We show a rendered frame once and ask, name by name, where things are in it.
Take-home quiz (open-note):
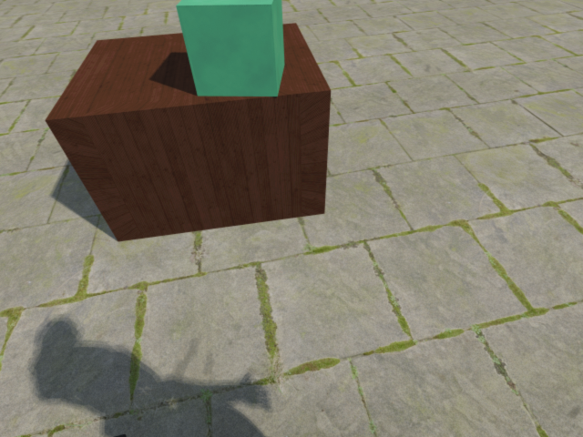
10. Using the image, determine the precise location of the carton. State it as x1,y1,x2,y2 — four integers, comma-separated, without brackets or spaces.
176,0,284,97

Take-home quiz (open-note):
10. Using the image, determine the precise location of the pedestal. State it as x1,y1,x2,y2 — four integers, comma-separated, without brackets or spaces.
46,23,331,241

